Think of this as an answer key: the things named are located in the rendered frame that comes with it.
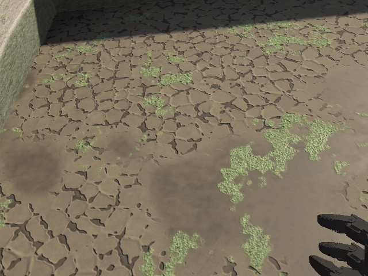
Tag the right robot hand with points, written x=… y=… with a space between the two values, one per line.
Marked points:
x=356 y=257

